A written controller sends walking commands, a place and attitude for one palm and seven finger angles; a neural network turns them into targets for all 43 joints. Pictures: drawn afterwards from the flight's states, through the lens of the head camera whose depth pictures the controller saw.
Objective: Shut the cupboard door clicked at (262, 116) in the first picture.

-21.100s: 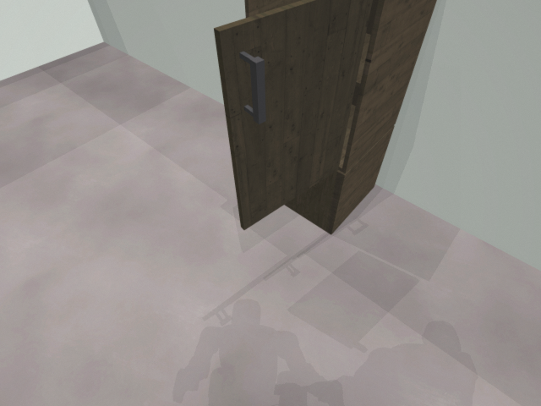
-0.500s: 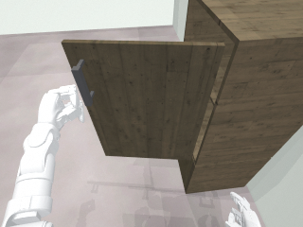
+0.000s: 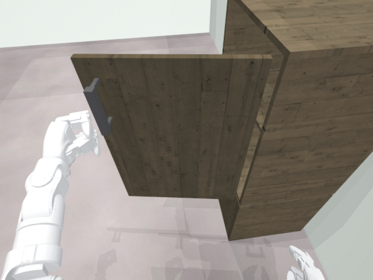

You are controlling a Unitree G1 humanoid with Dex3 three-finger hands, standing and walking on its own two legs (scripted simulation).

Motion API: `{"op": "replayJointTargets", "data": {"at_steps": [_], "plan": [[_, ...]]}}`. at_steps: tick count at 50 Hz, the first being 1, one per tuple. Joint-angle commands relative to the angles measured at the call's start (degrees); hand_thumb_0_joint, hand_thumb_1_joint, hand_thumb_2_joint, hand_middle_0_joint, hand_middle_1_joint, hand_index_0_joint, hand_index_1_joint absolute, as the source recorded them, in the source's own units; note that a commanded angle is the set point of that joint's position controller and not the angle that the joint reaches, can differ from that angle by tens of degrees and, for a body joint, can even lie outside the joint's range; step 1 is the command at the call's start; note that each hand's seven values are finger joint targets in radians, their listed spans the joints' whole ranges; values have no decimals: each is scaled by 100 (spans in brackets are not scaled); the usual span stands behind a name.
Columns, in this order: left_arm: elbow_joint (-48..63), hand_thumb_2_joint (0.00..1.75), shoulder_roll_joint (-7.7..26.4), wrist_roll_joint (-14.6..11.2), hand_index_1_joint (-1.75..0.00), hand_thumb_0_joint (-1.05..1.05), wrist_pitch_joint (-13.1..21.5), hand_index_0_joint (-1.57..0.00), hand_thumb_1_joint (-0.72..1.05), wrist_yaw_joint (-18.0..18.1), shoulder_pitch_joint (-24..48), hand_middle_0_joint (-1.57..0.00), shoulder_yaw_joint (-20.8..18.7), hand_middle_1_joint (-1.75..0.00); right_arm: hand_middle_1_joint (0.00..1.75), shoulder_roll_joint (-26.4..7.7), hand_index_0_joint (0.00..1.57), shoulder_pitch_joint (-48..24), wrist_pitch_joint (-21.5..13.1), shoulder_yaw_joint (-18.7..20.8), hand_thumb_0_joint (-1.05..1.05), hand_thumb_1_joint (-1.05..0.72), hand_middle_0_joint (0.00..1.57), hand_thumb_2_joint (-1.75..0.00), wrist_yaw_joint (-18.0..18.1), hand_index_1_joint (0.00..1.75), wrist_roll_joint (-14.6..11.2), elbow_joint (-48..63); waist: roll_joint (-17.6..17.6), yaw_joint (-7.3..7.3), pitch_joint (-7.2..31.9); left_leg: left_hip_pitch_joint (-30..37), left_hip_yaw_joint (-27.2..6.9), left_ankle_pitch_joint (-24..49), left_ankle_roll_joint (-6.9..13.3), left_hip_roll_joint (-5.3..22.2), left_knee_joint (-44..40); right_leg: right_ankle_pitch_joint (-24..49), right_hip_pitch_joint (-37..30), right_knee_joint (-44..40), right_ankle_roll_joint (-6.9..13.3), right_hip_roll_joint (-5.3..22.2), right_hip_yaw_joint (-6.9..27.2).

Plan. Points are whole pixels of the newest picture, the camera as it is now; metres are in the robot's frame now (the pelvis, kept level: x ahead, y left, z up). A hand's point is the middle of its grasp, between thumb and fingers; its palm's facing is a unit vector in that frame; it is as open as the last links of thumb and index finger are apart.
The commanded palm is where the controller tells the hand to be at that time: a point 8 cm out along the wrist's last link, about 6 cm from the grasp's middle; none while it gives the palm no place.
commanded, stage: push the door shut along its arc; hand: left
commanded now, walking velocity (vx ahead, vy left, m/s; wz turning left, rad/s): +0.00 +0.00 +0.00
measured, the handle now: (101, 107) +0.46 +0.24 +0.14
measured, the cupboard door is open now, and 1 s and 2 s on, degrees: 80 69 58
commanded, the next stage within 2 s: pull the fist back off the door in 1.94 s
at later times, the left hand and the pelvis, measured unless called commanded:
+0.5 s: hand (105, 120) +0.40 +0.20 +0.15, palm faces -0.06 -1.00 -0.02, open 3.1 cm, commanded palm +0.38 +0.25 +0.14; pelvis -0.01 +0.00 +0.00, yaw +0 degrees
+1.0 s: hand (122, 106) +0.46 +0.18 +0.15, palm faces -0.21 -0.98 -0.02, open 3.1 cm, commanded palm +0.46 +0.23 +0.14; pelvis -0.01 +0.02 -0.01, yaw +1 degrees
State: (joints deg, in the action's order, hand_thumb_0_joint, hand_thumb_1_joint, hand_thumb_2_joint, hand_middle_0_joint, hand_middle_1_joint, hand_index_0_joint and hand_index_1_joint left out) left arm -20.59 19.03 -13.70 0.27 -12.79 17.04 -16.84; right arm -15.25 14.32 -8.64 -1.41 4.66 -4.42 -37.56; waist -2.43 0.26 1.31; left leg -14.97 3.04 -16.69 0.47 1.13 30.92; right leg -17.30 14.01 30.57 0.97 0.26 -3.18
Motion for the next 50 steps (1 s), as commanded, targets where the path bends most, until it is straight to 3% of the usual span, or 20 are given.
{"op": "replayJointTargets", "data": {"at_steps": [1, 4, 5, 8, 10, 12, 16, 18, 20, 23, 25, 28, 31, 32, 37, 40, 42, 46, 47, 50], "plan": [[1117, 90, 1053, -178, -150, 0, 403, -130, 90, -115, 2362, -130, -102, -150, 30, -686, 20, -504, -334, 207, 0, -90, 20, -90, 77, 30, -2, 768, 234, -170, 1266, 786, -216, 1308, 126, -62, -303, 1571, -5, -414, -21, -15, 110], [764, 90, 1160, -177, -150, 0, 314, -130, 90, -153, 2367, -130, -204, -150, 30, -711, 20, -526, -319, 193, 0, -90, 20, -90, 83, 30, -15, 733, 162, -131, 1210, 675, -234, 1056, 106, -96, -323, 1306, 84, -430, -14, 14, 122], [557, 90, 1392, -142, -150, 0, 296, -130, 90, -148, 2447, -130, -339, -150, 30, -769, 20, -485, -285, 191, 0, -90, 20, -90, 99, 30, -9, 687, 349, -162, 1128, 594, -228, 958, 124, -77, -312, 1196, 98, -472, -31, 36, 150], [347, 90, 1422, -65, -150, 0, 351, -130, 90, -206, 3303, -130, -153, -150, 30, -758, 20, -485, -260, 160, 0, -90, 20, -90, 106, 30, -13, 654, 184, -298, 1050, 570, -271, 809, 132, -92, -292, 1002, 325, -466, -24, 42, 185], [249, 90, 1826, -27, -150, 0, 492, -130, 90, -240, 3563, -130, -378, -150, 30, -805, 20, -417, -235, 168, 0, -90, 20, -90, 121, 30, 10, 630, 122, -281, 1262, 595, -255, 849, 136, -78, -242, 1000, 207, -446, -8, 59, 229], [329, 90, 1584, -35, -150, 0, 676, -130, 90, -332, 4057, -130, -115, -150, 30, -746, 20, -429, -268, 144, 0, -90, 20, -90, 108, 30, 23, 680, -100, -329, 1591, 767, -281, 1053, 134, -109, -199, 1247, 151, -327, 21, 42, 221], [-269, 90, 1707, -59, -150, 0, 836, -130, 90, -517, 3999, -130, -219, -150, 30, -802, 20, -225, -256, 168, 0, -90, 20, -90, 85, 30, 43, 625, -64, -291, 1820, 772, -321, 1348, 125, -102, -113, 1582, 56, -205, 59, 19, 182], [-766, 90, 1616, -60, -150, 0, 767, -130, 90, -604, 3970, -130, -152, -150, 30, -844, 20, -123, -232, 192, 0, -90, 20, -90, 67, 30, 39, 574, 57, -318, 1717, 625, -318, 1356, 115, -111, -82, 1662, 147, -177, 51, 24, 162], [-1294, 90, 1961, -49, -150, 0, 688, -130, 90, -673, 3571, -130, -472, -150, 30, -935, 20, 21, -152, 228, 0, -90, 20, -90, 54, 30, 45, 552, 364, -240, 1580, 362, -298, 1298, 126, -99, -76, 1651, 81, -183, 36, 41, 163], [-1107, 90, 1673, -76, -150, 0, 779, -130, 90, -808, 4001, -130, -170, -150, 30, -911, 20, 23, -145, 256, 0, -90, 20, -90, 22, 30, 34, 641, 251, -310, 1676, 389, -260, 1383, 136, -120, -55, 1825, 132, -140, 22, 40, 179], [-1167, 90, 1947, -41, -150, 0, 863, -130, 90, -840, 4059, -130, -318, -150, 30, -956, 20, 141, -99, 277, 0, -90, 20, -90, 24, 30, 47, 623, 306, -308, 1685, 376, -279, 1458, 152, -94, -23, 1838, 87, -127, 35, 38, 173], [-1266, 90, 1604, -40, -150, 0, 954, -130, 90, -929, 4680, -130, 71, -150, 30, -949, 20, 210, -92, 281, 0, -90, 20, -90, 31, 30, 36, 557, 130, -496, 1537, 446, -308, 1249, 145, -94, -9, 1575, 470, -140, 32, -9, 163], [-1639, 90, 1927, -25, -150, 0, 1040, -130, 90, -963, 5021, -130, -130, -150, 30, -1028, 20, 365, -64, 300, 0, -90, 20, -90, 55, 30, 54, 436, 287, -562, 1514, 373, -356, 1048, 166, -90, -14, 1316, 568, -165, 37, -20, 175], [-1651, 90, 1681, -32, -150, 0, 1068, -130, 90, -1010, 5319, -130, 118, -150, 30, -998, 20, 361, -83, 284, 0, -90, 20, -90, 53, 30, 53, 430, 116, -642, 1565, 432, -330, 998, 169, -109, 14, 1283, 668, -158, 30, -19, 189], [-2398, 90, 1791, 73, -150, 0, 1193, -130, 90, -1159, 5921, -130, 184, -150, 30, -1066, 20, 606, -96, 285, 0, -90, 20, -90, 51, 30, 99, 221, -82, -788, 1649, 382, -414, 880, 144, -96, 121, 1073, 992, -51, 56, -24, 163], [-2682, 90, 2006, 89, -150, 0, 1307, -130, 90, -1250, 6176, -130, 90, -150, 30, -1138, 20, 758, -93, 304, 0, -90, 20, -90, 53, 30, 144, 155, 133, -843, 1862, 306, -436, 909, 165, -79, 213, 1082, 1008, 15, 50, -16, 174], [-2773, 90, 1798, 104, -150, 0, 1349, -130, 90, -1320, 6488, -130, 288, -150, 30, -1130, 20, 763, -123, 293, 0, -90, 20, -90, 36, 30, 146, 156, -61, -932, 1906, 346, -469, 916, 143, -86, 263, 1089, 1219, 93, 52, -28, 165], [-3006, 90, 2138, 158, -150, 0, 1431, -130, 90, -1374, 6589, -130, 8, -150, 30, -1198, 20, 942, -101, 332, 0, -90, 20, -90, 12, 30, 195, 123, -127, -895, 2277, 449, -549, 1365, 119, -60, 403, 1380, 1267, 264, 68, -46, 136], [-3003, 90, 1956, 151, -150, 0, 1435, -130, 90, -1400, 6807, -130, 177, -150, 30, -1178, 20, 953, -111, 328, 0, -90, 20, -90, 6, 30, 193, 107, -166, -979, 2237, 469, -551, 1337, 117, -55, 429, 1343, 1396, 264, 58, -49, 127], [-3474, 90, 2263, 179, -150, 0, 1393, -130, 90, -1395, 6817, -130, -55, -150, 30, -1239, 20, 1115, -64, 336, 0, -90, 20, -90, 14, 30, 223, 30, 104, -1007, 2020, 149, -541, 1151, 146, -22, 453, 1179, 1493, 255, 46, -55, 121]]}}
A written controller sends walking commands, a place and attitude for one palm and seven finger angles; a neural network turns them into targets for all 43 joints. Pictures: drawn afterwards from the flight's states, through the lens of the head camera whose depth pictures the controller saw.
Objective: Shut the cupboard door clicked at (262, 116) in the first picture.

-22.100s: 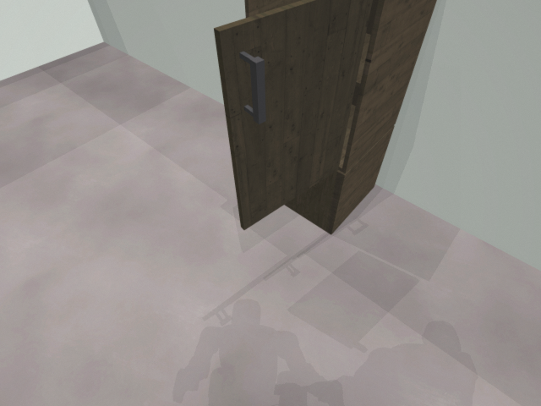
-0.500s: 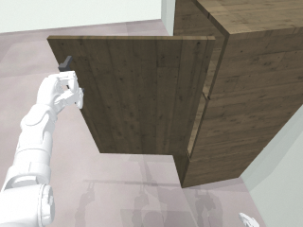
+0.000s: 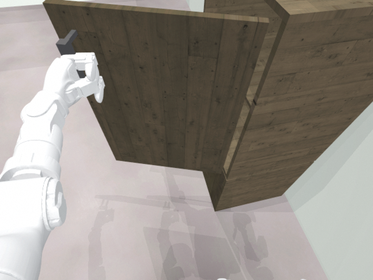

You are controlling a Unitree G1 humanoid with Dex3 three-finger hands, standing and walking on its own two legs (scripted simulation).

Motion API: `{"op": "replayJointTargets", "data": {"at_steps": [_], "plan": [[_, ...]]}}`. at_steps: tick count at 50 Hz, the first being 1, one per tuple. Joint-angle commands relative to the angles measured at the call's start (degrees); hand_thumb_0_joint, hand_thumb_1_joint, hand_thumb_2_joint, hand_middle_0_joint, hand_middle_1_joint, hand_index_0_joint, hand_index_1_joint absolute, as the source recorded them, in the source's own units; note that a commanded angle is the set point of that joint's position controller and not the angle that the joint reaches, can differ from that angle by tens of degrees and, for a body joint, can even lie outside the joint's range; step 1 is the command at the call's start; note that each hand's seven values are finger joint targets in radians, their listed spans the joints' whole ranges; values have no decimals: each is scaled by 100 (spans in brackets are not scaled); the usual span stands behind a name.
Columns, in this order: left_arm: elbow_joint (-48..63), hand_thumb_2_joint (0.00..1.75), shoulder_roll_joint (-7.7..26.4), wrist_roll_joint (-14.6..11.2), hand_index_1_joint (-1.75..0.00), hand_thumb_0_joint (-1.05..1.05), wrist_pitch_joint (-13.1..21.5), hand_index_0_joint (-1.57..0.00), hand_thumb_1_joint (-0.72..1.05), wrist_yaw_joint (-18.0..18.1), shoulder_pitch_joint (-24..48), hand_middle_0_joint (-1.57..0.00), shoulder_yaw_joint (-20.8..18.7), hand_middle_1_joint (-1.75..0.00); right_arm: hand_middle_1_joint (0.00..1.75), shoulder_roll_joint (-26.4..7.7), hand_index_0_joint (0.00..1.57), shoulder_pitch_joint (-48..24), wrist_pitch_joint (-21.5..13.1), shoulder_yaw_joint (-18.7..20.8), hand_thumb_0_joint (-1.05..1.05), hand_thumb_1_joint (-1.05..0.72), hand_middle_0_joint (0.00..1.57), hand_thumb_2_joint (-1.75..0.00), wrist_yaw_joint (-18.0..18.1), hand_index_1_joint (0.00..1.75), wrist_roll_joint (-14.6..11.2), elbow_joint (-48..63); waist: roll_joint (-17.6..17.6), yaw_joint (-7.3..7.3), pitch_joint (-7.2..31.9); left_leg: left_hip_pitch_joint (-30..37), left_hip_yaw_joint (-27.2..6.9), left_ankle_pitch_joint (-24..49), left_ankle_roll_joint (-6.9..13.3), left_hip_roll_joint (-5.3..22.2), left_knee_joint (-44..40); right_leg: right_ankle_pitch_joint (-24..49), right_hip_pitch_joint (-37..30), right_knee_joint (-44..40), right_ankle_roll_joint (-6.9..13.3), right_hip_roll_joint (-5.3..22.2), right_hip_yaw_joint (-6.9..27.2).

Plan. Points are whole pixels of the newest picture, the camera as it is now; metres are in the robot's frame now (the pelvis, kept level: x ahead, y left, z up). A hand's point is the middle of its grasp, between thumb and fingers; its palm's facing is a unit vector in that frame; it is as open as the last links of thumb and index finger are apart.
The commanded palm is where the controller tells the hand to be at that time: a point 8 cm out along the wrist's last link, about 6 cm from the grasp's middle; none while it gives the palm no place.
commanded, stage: push the door shut along its arc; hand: left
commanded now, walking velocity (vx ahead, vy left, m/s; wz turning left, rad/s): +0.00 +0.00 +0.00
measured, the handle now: (79, 64) +0.55 +0.22 +0.15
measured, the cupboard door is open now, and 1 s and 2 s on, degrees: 69 58 52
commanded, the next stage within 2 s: pull the fist back off the door in 0.94 s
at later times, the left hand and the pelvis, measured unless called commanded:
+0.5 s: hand (126, 63) +0.54 +0.11 +0.16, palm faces -0.36 -0.93 +0.01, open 3.1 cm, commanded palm +0.54 +0.16 +0.16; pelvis +0.01 +0.00 -0.01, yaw -2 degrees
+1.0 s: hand (136, 57) +0.55 +0.09 +0.16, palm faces -0.40 -0.92 -0.01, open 3.5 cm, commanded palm +0.59 +0.12 +0.16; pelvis +0.01 -0.01 -0.02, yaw -1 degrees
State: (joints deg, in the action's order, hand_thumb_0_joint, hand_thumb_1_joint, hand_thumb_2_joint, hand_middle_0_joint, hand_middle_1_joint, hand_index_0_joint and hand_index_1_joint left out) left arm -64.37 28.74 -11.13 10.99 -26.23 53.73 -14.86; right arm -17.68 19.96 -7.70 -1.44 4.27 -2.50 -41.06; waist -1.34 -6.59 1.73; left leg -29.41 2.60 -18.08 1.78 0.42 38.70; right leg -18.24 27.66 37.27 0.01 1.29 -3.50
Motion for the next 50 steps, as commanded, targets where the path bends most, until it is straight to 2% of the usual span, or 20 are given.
{"op": "replayJointTargets", "data": {"at_steps": [1, 3, 6, 7, 10, 16, 18, 21, 23, 26, 28, 32, 33, 35, 36, 38, 41, 44, 47, 50], "plan": [[979, 90, 1345, -23, -150, 0, 345, -130, 90, -62, 3361, -130, -245, -150, 30, -1011, 20, 579, -156, 345, 0, -90, 20, -90, 49, 30, 32, 382, -67, -367, 2030, 1577, -508, 1334, 11, 33, -302, 1351, 148, -381, 138, -172, 175], [759, 90, 1385, 7, -150, 0, 320, -130, 90, -76, 3464, -130, -281, -150, 30, -1012, 20, 641, -160, 353, 0, -90, 20, -90, 46, 30, 43, 385, -29, -402, 2077, 1482, -487, 1229, 18, 35, -260, 1277, 203, -371, 122, -178, 191], [720, 90, 1904, 95, -150, 0, 359, -130, 90, -102, 3694, -130, -623, -150, 30, -1062, 20, 802, -112, 355, 0, -90, 20, -90, 52, 30, 79, 378, -272, -374, 2393, 1522, -520, 1539, 4, 35, -163, 1507, 150, -260, 139, -191, 199], [838, 90, 1644, 123, -150, 0, 382, -130, 90, -151, 3792, -130, -395, -150, 30, -1018, 20, 809, -121, 371, 0, -90, 20, -90, 30, 30, 81, 407, -385, -417, 2587, 1691, -512, 1663, 6, 27, -108, 1603, 191, -246, 131, -196, 204], [677, 90, 1445, 113, -150, 0, 356, -130, 90, -236, 3830, -130, -245, -150, 30, -1025, 20, 938, -76, 385, 0, -90, 20, -90, 35, 30, 112, 339, -429, -482, 2592, 1784, -546, 1907, -9, 63, -5, 1682, 413, -200, 139, -231, 131], [514, 90, 1564, 125, -150, 0, 240, -130, 90, -306, 4057, -130, -373, -150, 30, -1080, 20, 1103, 10, 410, 0, -90, 20, -90, 26, 30, 145, 296, -433, -500, 2616, 1757, -570, 2066, -19, 71, 77, 1754, 552, -168, 134, -302, 102], [421, 90, 1466, 164, -150, 0, 195, -130, 90, -283, 4201, -130, -279, -150, 30, -1070, 20, 1149, 22, 420, 0, -90, 20, -90, 18, 30, 160, 268, -459, -573, 2547, 1740, -588, 1927, -22, 80, 93, 1600, 716, -181, 135, -301, 95], [233, 90, 1685, 239, -150, 0, 175, -130, 90, -193, 4459, -130, -390, -150, 30, -1099, 20, 1261, 81, 399, 0, -90, 20, -90, 37, 30, 171, 215, -379, -646, 2439, 1569, -590, 1925, -10, 82, 137, 1604, 794, -145, 125, -325, 92], [307, 90, 1636, 303, -150, 0, 194, -130, 90, -145, 4619, -130, -362, -150, 30, -1078, 20, 1318, 72, 423, 0, -90, 20, -90, 12, 30, 205, 216, -539, -647, 2642, 1673, -614, 2042, -21, 79, 184, 1668, 812, -96, 131, -318, 98], [398, 90, 2012, 358, -150, 0, 270, -130, 90, -128, 4583, -130, -680, -150, 30, -1105, 20, 1407, 133, 428, 0, -90, 20, -90, 10, 30, 230, 250, -571, -552, 3200, 1882, -627, 2627, -27, 80, 301, 2081, 612, 48, 141, -351, 100], [343, 90, 1625, 348, -150, 0, 248, -130, 90, -201, 4673, -130, -380, -150, 30, -1072, 20, 1378, 142, 450, 0, -90, 20, -90, -1, 30, 231, 248, -426, -662, 3114, 1845, -584, 2443, -2, 78, 307, 2044, 682, -15, 105, -349, 113], [108, 90, 1871, 354, -150, 0, 178, -130, 90, -293, 4875, -130, -468, -150, 30, -1124, 20, 1410, 220, 437, 0, -90, 20, -90, 35, 30, 217, 216, -213, -733, 2916, 1439, -484, 2200, 43, 30, 339, 2190, 503, -29, 93, -378, 152], [102, 90, 1631, 349, -150, 0, 161, -130, 90, -325, 4885, -130, -272, -150, 30, -1101, 20, 1377, 226, 443, 0, -90, 20, -90, 35, 30, 207, 219, -185, -765, 2851, 1437, -465, 2176, 56, 20, 343, 2190, 556, -52, 89, -379, 155], [172, 90, 1446, 270, -150, 0, 158, -130, 90, -352, 5097, -130, -115, -150, 30, -1095, 20, 1389, 239, 436, 0, -90, 20, -90, 53, 30, 207, 158, -480, -835, 2920, 1623, -419, 2323, 62, 16, 436, 2240, 711, -1, 108, -396, 117], [76, 90, 1667, 313, -150, 0, 140, -130, 90, -354, 5118, -130, -250, -150, 30, -1135, 20, 1393, 250, 434, 0, -90, 20, -90, 48, 30, 227, 109, -441, -810, 2849, 1561, -476, 2274, 40, 25, 451, 2172, 780, -6, 102, -409, 125], [-66, 90, 1487, 303, -150, 0, 106, -130, 90, -387, 5237, -130, -70, -150, 30, -1122, 20, 1388, 259, 429, 0, -90, 20, -90, 58, 30, 224, 63, -408, -911, 2689, 1431, -466, 2040, 50, 26, 454, 2000, 891, -24, 89, -397, 120], [35, 90, 1259, 250, -150, 0, 121, -130, 90, -414, 5513, -130, 118, -150, 30, -1129, 20, 1373, 214, 433, 0, -90, 20, -90, 52, 30, 241, -35, -696, -940, 2888, 1730, -503, 2207, 36, 32, 543, 1949, 1135, 38, 103, -425, 83], [-23, 90, 1150, 235, -150, 0, 91, -130, 90, -441, 5631, -130, 193, -150, 30, -1137, 20, 1381, 176, 448, 0, -90, 20, -90, 61, 30, 254, -115, -564, -1006, 2957, 1684, -518, 2133, 52, 34, 600, 1917, 1187, 66, 99, -425, 73], [5, 90, 821, 174, -150, 0, 74, -130, 90, -436, 5882, -130, 408, -150, 30, -1148, 20, 1355, 122, 447, 0, -90, 20, -90, 67, 30, 273, -237, -765, -1086, 2949, 1871, -550, 2158, 54, 43, 641, 1780, 1506, 99, 98, -448, 21], [-21, 90, 931, 120, -150, 0, 70, -130, 90, -420, 5963, -130, 324, -150, 30, -1167, 20, 1398, 91, 432, 0, -90, 20, -90, 108, 30, 255, -299, -571, -1131, 3023, 1714, -482, 2114, 97, 24, 696, 1877, 1363, 158, 104, -454, 2]]}}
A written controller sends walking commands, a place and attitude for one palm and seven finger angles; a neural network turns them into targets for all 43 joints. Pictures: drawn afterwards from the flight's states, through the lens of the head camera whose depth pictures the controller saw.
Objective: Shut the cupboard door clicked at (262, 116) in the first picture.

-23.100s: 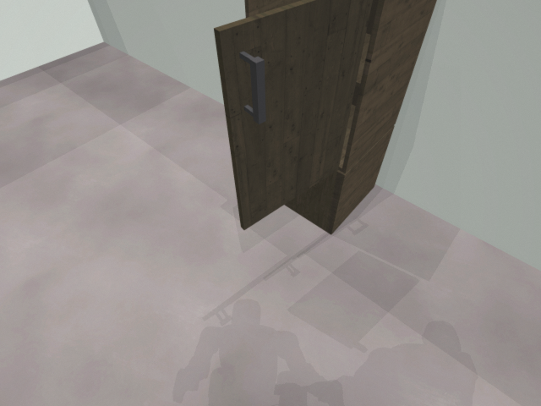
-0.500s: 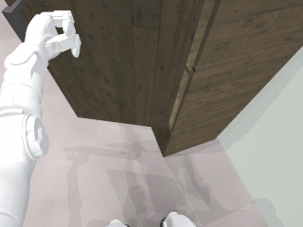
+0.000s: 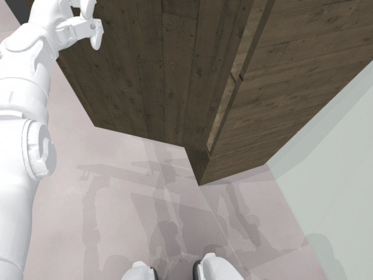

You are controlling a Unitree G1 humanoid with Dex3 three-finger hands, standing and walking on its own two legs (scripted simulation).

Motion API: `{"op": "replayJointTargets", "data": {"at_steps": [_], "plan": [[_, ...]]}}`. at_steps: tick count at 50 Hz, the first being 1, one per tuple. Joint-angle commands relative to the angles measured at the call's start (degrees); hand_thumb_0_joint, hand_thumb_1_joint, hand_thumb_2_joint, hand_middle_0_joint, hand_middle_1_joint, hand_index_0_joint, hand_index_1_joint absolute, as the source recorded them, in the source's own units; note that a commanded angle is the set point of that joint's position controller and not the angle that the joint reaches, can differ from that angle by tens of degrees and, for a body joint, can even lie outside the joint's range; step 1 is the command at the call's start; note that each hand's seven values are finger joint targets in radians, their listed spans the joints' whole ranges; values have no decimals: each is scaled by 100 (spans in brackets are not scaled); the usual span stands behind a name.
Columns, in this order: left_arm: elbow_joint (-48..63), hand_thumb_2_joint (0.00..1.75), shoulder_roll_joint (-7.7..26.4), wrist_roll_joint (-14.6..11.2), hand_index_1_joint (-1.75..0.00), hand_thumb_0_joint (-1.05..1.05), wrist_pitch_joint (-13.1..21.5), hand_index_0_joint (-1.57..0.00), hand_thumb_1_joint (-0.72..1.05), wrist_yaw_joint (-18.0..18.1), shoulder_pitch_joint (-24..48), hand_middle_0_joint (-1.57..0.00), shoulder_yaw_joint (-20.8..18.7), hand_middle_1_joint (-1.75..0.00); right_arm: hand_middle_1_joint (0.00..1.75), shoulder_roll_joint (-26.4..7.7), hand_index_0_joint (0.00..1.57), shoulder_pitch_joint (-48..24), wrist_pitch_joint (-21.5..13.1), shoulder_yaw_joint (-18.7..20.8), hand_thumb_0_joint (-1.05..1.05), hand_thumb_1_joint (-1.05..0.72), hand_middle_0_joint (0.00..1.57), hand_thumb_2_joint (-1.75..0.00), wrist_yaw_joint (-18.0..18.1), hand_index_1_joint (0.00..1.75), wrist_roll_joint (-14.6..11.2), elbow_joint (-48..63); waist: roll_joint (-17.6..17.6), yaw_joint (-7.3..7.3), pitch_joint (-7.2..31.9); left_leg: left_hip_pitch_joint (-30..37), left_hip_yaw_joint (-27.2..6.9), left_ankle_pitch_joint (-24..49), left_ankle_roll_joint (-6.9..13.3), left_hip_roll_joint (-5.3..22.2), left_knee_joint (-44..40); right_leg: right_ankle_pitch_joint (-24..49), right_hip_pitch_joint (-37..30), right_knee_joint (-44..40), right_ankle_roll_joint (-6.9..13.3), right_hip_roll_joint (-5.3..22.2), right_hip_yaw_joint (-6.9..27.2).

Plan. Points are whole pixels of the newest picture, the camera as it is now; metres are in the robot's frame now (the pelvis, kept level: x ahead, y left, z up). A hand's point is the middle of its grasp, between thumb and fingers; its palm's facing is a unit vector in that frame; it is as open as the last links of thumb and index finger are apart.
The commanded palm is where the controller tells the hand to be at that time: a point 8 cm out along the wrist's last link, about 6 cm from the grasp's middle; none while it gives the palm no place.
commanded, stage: pull the fist back off the door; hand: left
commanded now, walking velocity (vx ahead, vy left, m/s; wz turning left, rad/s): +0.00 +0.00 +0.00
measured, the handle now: (31, 11) +0.61 +0.22 +0.17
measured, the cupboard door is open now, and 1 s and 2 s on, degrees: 58 52 52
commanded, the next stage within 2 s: draw the hand back to the body in 0.92 s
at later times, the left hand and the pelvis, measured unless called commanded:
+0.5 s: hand (107, 19) +0.56 +0.08 +0.18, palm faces +0.05 -1.00 +0.02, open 3.1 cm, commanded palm +0.52 +0.13 +0.17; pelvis +0.01 -0.01 +0.01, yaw -3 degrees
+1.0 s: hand (106, 51) +0.49 +0.08 +0.18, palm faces +0.01 -1.00 -0.02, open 3.1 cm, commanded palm +0.47 +0.14 +0.17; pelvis +0.00 -0.01 +0.02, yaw +0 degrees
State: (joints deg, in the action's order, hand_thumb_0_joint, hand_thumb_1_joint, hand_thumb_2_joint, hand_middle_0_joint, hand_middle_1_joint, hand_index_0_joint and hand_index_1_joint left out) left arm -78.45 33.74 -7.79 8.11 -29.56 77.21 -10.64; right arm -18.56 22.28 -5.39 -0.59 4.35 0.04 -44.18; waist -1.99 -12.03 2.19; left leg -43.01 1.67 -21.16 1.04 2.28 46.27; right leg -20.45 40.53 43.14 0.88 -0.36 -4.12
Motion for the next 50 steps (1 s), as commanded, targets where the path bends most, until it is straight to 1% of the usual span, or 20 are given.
{"op": "replayJointTargets", "data": {"at_steps": [1, 2, 3, 4, 6, 8, 10, 12, 14, 18, 20, 25, 29, 32, 38, 41, 45, 47, 49, 50], "plan": [[1280, 90, 378, -163, -150, 0, 328, -130, 90, -82, 3621, -130, -32, -150, 30, -1069, 20, 1106, -132, 340, 0, -90, 20, -90, 91, 30, -2, 4, -545, -562, 2968, 3002, -415, 2360, 151, -167, -62, 2030, 116, -415, 13, -284, 85], [1237, 90, 446, -166, -150, 0, 325, -130, 90, -85, 3650, -130, -91, -150, 30, -1088, 20, 1135, -158, 348, 0, -90, 20, -90, 104, 30, 1, -10, -478, -608, 2926, 2949, -400, 2251, 167, -162, -59, 1998, 147, -443, -12, -279, 97], [1196, 90, 812, -507, -150, 0, 105, -130, 90, 1140, 3902, -130, -1411, -150, 30, -782, 20, 1334, -180, 215, 0, -90, 20, -90, 7, 30, -48, 224, -772, -390, 2876, 2237, -468, 2082, 74, -89, -145, 1940, -306, -674, -36, -190, 257], [1080, 90, 597, -293, -150, 0, 7, -130, 90, 1762, 3693, -130, -1199, -150, 30, -764, 20, 1446, -195, 201, 0, -90, 20, -90, -123, 30, -11, 259, -645, -399, 2977, 2162, -498, 2073, 35, -93, -263, 1959, -506, -615, -82, -199, 235], [1250, 90, 231, -105, -150, 0, 45, -130, 90, 2485, 3573, -130, -1160, -150, 30, -720, 20, 1550, -207, 273, 0, -90, 20, -90, -292, 30, 97, 291, -453, -408, 3095, 2325, -566, 2415, 8, -89, -229, 2076, -401, -525, -128, -212, 141], [1716, 90, 18, 338, -150, 0, 255, -130, 90, 3269, 3493, -130, -1078, -150, 30, -659, 20, 1670, -178, 299, 0, -90, 20, -90, -518, 30, 262, 366, -664, -317, 3385, 2498, -536, 2772, -7, -117, -158, 2254, -408, -453, -133, -207, 117], [1850, 90, 168, 899, -150, 0, 616, -130, 90, 3794, 3156, -130, -1043, -150, 30, -650, 20, 1801, -143, 310, 0, -90, 20, -90, -676, 30, 396, 390, -575, -269, 3467, 2557, -522, 2936, -3, -116, -94, 2296, -435, -372, -113, -216, 88], [1696, 90, 197, 1189, -150, 0, 781, -130, 90, 3817, 2826, -130, -930, -150, 30, -678, 20, 1808, -53, 352, 0, -90, 20, -90, -769, 30, 399, 430, -442, -214, 3475, 2466, -413, 2744, 10, -137, -218, 2383, -681, -416, -103, -223, 151], [1432, 90, 257, 1201, -150, 0, 736, -130, 90, 3587, 2609, -130, -909, -150, 30, -724, 20, 1764, 43, 388, 0, -90, 20, -90, -752, 30, 328, 491, -175, -181, 3349, 2244, -292, 2327, 52, -184, -366, 2429, -1049, -567, -91, -212, 230], [1538, 90, 828, 800, -150, 0, 614, -130, 90, 3132, 2665, -130, -1454, -150, 30, -747, 20, 1663, 171, 380, 0, -90, 20, -90, -584, 30, 181, 632, 117, 18, 3337, 1913, -135, 1914, 101, -252, -669, 2688, -1915, -782, -87, -216, 369], [1990, 90, 849, 600, -150, 0, 804, -130, 90, 3058, 2418, -130, -1578, -150, 30, -672, 20, 1592, 163, 372, 0, -90, 20, -90, -525, 30, 126, 741, -92, 172, 3446, 2125, -75, 2156, 92, -255, -735, 2982, -2219, -807, -63, -228, 375], [2087, 90, 158, 662, -150, 0, 1169, -130, 90, 3073, 1211, -130, -1136, -150, 30, -551, 20, 1490, 91, 406, 0, -90, 20, -90, -572, 30, 95, 743, 99, 268, 2738, 2217, 19, 2244, 107, -230, -821, 2982, -2080, -872, -59, -265, 284], [1767, 90, -395, 480, -150, 0, 690, -130, 90, 2846, 384, -130, -822, -150, 30, -601, 20, 1276, 174, 451, 0, -90, 20, -90, -583, 30, -14, 772, 467, 346, 2167, 2079, 106, 1875, 99, -232, -1051, 2791, -2027, -1079, -72, -231, 263], [2308, 90, -741, 231, -150, 0, 575, -130, 90, 2762, 585, -130, -621, -150, 30, -556, 20, 1011, 163, 449, 0, -90, 20, -90, -526, 30, -85, 815, 101, 356, 2061, 2376, 135, 1794, 103, -256, -1107, 2644, -1957, -1190, -57, -206, 278], [3994, 90, -994, 111, -150, 0, 1189, -130, 90, 3042, 1084, -130, -345, -150, 30, -441, 20, 637, -45, 454, 0, -90, 20, -90, -422, 30, -91, 791, -181, 426, 2762, 3345, -52, 2285, 76, -218, -1020, 2754, -1992, -1058, -29, -229, 252], [3935, 90, -1129, 226, -150, 0, 1106, -130, 90, 3148, 836, -130, -179, -150, 30, -423, 20, 474, -75, 445, 0, -90, 20, -90, -407, 30, -130, 736, -137, 452, 2657, 3404, -84, 2291, 57, -204, -1091, 2650, -1912, -1031, -30, -201, 208], [2985, 90, -899, 320, -150, 0, 659, -130, 90, 3226, 598, -130, -361, -150, 30, -466, 20, 366, 13, 391, 0, -90, 20, -90, -351, 30, -158, 664, 486, 459, 1963, 2787, -37, 1759, 77, -248, -1271, 2413, -2033, -1155, -49, -138, 203], [2646, 90, -1122, 292, -150, 0, 492, -130, 90, 3224, 775, -130, -201, -150, 30, -437, 20, 223, 26, 340, 0, -90, 20, -90, -337, 30, -199, 705, 509, 385, 1692, 2618, -30, 1457, 70, -264, -1327, 2180, -1884, -1224, -58, -111, 234], [2477, 90, -1206, 248, -150, 0, 461, -130, 90, 3234, 985, -130, -169, -150, 30, -432, 20, 198, -4, 304, 0, -90, 20, -90, -338, 30, -182, 719, 412, 347, 1619, 2604, -60, 1300, 56, -270, -1332, 1971, -1754, -1251, -46, -102, 250], [2472, 90, -973, 197, -150, 0, 521, -130, 90, 3252, 1013, -130, -400, -150, 30, -470, 20, 266, -10, 308, 0, -90, 20, -90, -326, 30, -155, 707, 583, 370, 1751, 2620, -75, 1343, 66, -264, -1327, 1967, -1878, -1253, -50, -93, 251]]}}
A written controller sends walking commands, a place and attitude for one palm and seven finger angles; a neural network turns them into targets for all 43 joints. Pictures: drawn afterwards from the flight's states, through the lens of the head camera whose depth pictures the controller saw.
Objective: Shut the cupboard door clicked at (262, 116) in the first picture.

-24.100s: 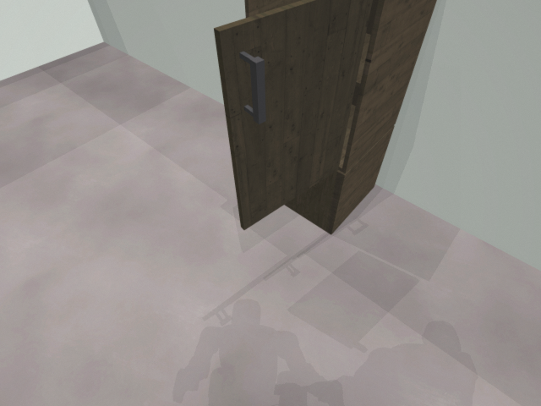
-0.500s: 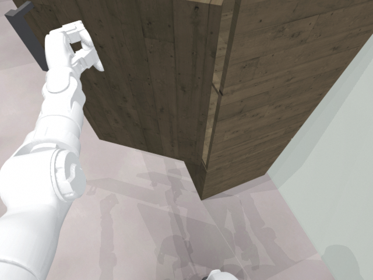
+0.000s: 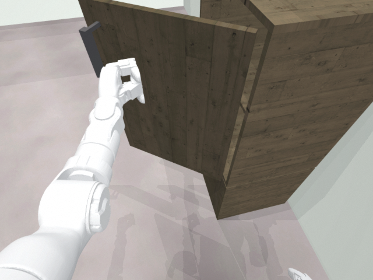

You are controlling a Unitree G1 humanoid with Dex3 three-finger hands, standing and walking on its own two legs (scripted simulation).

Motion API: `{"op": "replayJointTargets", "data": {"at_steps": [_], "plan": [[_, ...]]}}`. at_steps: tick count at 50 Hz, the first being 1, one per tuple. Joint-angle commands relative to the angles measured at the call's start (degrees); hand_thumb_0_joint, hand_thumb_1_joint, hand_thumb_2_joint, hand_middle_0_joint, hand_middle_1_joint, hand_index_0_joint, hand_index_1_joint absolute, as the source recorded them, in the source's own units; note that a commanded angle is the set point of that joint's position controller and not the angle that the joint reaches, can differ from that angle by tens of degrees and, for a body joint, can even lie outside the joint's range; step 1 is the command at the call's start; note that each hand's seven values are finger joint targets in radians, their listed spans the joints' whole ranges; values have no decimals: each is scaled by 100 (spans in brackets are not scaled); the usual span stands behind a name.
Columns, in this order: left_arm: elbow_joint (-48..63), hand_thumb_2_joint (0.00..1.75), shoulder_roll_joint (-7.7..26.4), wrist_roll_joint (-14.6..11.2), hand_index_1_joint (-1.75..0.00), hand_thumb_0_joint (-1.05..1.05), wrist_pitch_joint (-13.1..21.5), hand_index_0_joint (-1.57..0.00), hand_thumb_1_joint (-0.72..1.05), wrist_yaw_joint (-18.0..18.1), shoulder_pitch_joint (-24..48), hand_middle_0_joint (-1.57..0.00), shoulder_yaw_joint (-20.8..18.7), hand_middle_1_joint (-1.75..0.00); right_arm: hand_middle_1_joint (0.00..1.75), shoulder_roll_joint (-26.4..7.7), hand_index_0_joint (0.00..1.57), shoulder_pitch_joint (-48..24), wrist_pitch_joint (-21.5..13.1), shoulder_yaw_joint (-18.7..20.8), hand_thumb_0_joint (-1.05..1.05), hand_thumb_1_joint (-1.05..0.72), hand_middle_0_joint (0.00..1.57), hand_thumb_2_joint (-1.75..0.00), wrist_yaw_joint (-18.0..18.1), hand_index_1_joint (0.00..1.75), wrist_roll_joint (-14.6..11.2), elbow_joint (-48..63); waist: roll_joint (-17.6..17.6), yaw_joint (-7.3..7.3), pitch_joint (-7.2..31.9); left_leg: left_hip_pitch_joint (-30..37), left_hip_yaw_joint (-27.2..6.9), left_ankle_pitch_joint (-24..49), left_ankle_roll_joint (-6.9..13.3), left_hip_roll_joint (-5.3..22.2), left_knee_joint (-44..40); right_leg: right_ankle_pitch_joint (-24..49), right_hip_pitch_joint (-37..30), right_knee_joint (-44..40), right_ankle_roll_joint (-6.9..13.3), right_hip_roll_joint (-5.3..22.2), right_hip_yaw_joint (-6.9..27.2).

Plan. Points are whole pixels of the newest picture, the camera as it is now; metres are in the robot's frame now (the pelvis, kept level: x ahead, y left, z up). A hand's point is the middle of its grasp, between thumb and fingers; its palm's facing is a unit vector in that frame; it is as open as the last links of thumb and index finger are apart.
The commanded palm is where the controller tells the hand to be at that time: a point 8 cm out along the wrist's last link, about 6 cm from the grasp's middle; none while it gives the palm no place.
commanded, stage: draw the hand back to the body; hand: left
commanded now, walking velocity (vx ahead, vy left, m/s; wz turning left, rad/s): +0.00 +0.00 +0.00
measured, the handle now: (98, 51) +0.65 +0.21 +0.15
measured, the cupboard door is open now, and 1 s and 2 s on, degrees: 52 52 52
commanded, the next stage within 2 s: step back with the hand held close in 1.62 s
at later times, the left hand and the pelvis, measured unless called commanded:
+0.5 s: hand (90, 121) +0.37 +0.16 +0.18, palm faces +0.05 -1.00 -0.02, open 3.1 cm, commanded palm +0.33 +0.21 +0.17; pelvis -0.01 +0.00 +0.01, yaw -1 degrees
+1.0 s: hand (15, 186) +0.25 +0.24 +0.18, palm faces +0.35 -0.89 -0.30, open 4.3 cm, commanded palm +0.20 +0.28 +0.18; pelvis +0.00 +0.01 +0.02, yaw +0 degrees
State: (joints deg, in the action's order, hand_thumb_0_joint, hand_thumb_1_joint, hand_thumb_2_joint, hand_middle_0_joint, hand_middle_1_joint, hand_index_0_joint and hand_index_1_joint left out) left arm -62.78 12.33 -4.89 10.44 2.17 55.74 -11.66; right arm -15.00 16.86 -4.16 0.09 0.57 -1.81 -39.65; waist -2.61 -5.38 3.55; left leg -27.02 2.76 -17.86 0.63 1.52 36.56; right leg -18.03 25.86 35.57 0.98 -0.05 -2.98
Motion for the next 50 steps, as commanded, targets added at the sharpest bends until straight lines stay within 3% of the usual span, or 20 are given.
{"op": "replayJointTargets", "data": {"at_steps": [1, 2, 5, 7, 10, 13, 18, 21, 25, 27, 28, 29, 31, 35, 37, 39, 42, 46, 48, 50], "plan": [[945, 90, 1201, -107, -150, 0, 366, -130, 90, 58, 3190, -130, -340, -150, 30, -817, 20, 761, -162, 221, 0, -90, 20, -90, 46, 30, 29, 293, 526, -273, 1801, 1074, -177, 1114, 107, -190, -332, 1848, -449, -436, -53, -127, 173], [937, 90, 1209, -114, -150, 0, 448, -130, 90, 40, 3132, -130, -364, -150, 30, -804, 20, 785, -169, 219, 0, -90, 20, -90, 41, 30, 45, 315, 591, -219, 1933, 1073, -194, 1253, 97, -193, -298, 1977, -551, -369, -34, -137, 169], [1390, 90, 1279, -103, -150, 0, 745, -130, 90, -109, 1972, -130, -541, -150, 30, -782, 20, 768, -202, 248, 0, -90, 20, -90, -14, 30, 70, 512, 227, 190, 2719, 1460, -137, 1999, 57, -190, -224, 2533, -975, -161, 28, -147, 130], [1920, 90, 1209, -79, -150, 0, 785, -130, 90, -221, 1400, -130, -486, -150, 30, -746, 20, 654, -192, 253, 0, -90, 20, -90, -53, 30, 42, 650, 236, 320, 2820, 1519, -95, 2319, 58, -156, -257, 2798, -1139, -123, 23, -154, 117], [2443, 90, 1122, -181, -150, 0, 479, -130, 90, -390, 547, -130, -404, -150, 30, -760, 20, 491, -109, 288, 0, -90, 20, -90, -52, 30, -41, 803, 560, 404, 2335, 1310, 16, 2220, 102, -141, -401, 2882, -1420, -292, 2, -150, 83], [3522, 90, 1300, -475, -150, 0, 157, -130, 90, -509, 354, -130, -622, -150, 30, -753, 20, 142, -90, 294, 0, -90, 20, -90, 44, 30, -135, 969, 851, 482, 2005, 1300, 108, 1822, 171, -162, -625, 2821, -1683, -567, -48, -142, 158], [5218, 90, 1356, -530, -150, 0, 32, -130, 90, -602, 32, -130, -418, -150, 30, -619, 20, -291, -208, 214, 0, -90, 20, -90, 212, 30, -153, 1040, 161, 533, 1807, 1799, 73, 1684, 207, -154, -809, 2408, -1643, -766, -32, -138, 184], [5491, 90, 1098, -573, -150, 0, -206, -130, 90, -757, -641, -130, -135, -150, 30, -586, 20, -541, -289, 161, 0, -90, 20, -90, 271, 30, -197, 1042, -122, 532, 1443, 1966, 24, 1440, 187, -147, -941, 2000, -1468, -906, -10, -123, 151], [5168, 90, 1027, -855, -141, 0, -941, -122, 90, -1038, -1611, -122, -210, -141, 30, -651, 20, -823, -267, 92, 0, -90, 20, -90, 372, 30, -272, 1087, 422, 608, 808, 1766, -49, 774, 172, -181, -1163, 1211, -1397, -1217, -38, -86, 118], [5497, 90, 1016, -963, -135, 0, -1236, -116, 90, -1155, -1879, -116, -234, -135, 30, -626, 20, -1030, -279, 31, 0, -90, 20, -90, 386, 30, -306, 1190, 409, 691, 776, 1794, -68, 675, 159, -206, -1230, 1061, -1415, -1266, -39, -62, 120], [6445, 90, 1281, -374, -132, 0, -681, -113, 90, -606, -2193, -113, 32, -132, 30, -475, 20, -1096, -289, 30, 0, -90, 20, -90, 376, 30, -171, 1297, 346, 583, 286, 1883, 0, 726, 166, -211, -1381, 884, -1221, -1590, -87, 42, 301], [6192, 90, 1105, -308, -129, 0, -572, -111, 90, -344, -2873, -111, 9, -129, 30, -492, 20, -1128, -235, 20, 0, -90, 20, -90, 378, 30, -113, 1220, 618, 599, 269, 1872, -67, 642, 158, -186, -1433, 704, -1333, -1589, -92, 27, 226], [6575, 90, 1062, -254, -123, 0, -545, -105, 90, -164, -3166, -105, 118, -123, 30, -481, 20, -1227, -126, -17, 0, -90, 20, -90, 366, 30, -112, 1254, 631, 617, 194, 1961, -113, 597, 154, -152, -1535, 580, -1415, -1674, -82, 33, 232], [7637, 90, 1517, -65, -111, 0, -355, -94, 90, 124, -3110, -94, -181, -111, 30, -454, 20, -1288, -45, -17, 0, -90, 20, -90, 396, 30, -37, 1264, 91, 610, 583, 2355, -87, 811, 143, -147, -1642, 810, -1811, -1747, -46, 15, 244], [8064, 90, 1456, 5, -105, 0, -276, -89, 90, 226, -3209, -89, -159, -105, 30, -388, 20, -1326, -86, -46, 0, -90, 20, -90, 399, 30, 7, 1275, -442, 619, 735, 2564, -134, 980, 103, -149, -1699, 1008, -1914, -1702, -6, 1, 202], [8291, 90, 1455, 49, -99, 0, -256, -83, 90, 311, -3557, -83, -208, -99, 30, -355, 20, -1345, -108, -57, 0, -90, 20, -90, 390, 30, 41, 1254, -570, 642, 684, 2645, -163, 1149, 72, -149, -1720, 1159, -1983, -1707, 21, -26, 159], [8448, 90, 1333, 62, -90, 0, -262, -75, 90, 346, -4263, -75, -179, -90, 30, -348, 20, -1373, -108, -59, 0, -90, 20, -90, 379, 30, 71, 1249, -409, 672, 519, 2622, -208, 1239, 54, -124, -1792, 1214, -2071, -1742, 24, -42, 131], [8245, 90, 1337, 26, -78, 0, -335, -64, 90, 311, -5578, -64, -438, -78, 30, -375, 20, -1410, -13, -44, 0, -90, 20, -90, 336, 30, 82, 1267, 330, 770, 100, 2394, -187, 1333, 72, -104, -1830, 1320, -2087, -1807, -21, -43, 98], [8347, 90, 1409, 6, -72, 0, -350, -58, 90, 287, -6003, -58, -628, -72, 30, -379, 20, -1428, 61, -12, 0, -90, 20, -90, 323, 30, 82, 1294, 474, 803, 58, 2334, -171, 1371, 74, -95, -1810, 1348, -2123, -1798, -38, -32, 92], [8486, 90, 1543, -1, -66, 0, -352, -53, 90, 280, -6454, -53, -841, -66, 30, -388, 20, -1428, 110, 31, 0, -90, 20, -90, 304, 30, 75, 1308, 324, 848, 20, 2274, -155, 1484, 65, -84, -1780, 1413, -2211, -1792, -30, -13, 116]]}}
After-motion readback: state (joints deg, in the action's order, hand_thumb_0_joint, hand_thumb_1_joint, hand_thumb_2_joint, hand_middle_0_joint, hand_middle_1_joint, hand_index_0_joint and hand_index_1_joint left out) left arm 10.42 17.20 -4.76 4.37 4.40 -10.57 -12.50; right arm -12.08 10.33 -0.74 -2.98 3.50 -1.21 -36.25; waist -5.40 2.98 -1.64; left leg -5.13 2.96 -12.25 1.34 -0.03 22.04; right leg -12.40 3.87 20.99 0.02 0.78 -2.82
